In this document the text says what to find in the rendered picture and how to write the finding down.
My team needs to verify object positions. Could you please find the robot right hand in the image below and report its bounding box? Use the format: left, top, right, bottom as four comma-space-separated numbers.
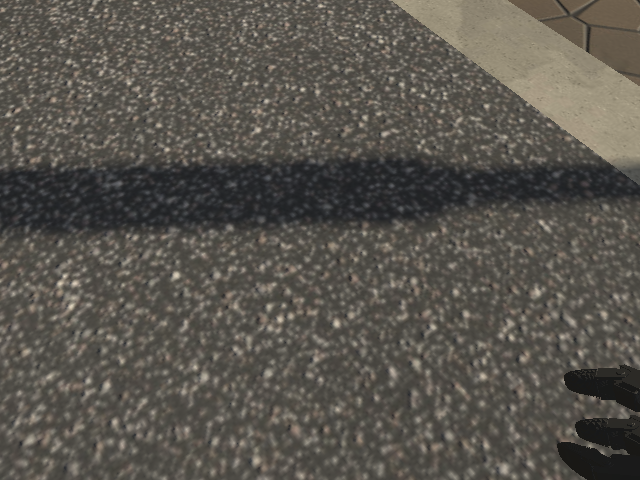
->
557, 364, 640, 480

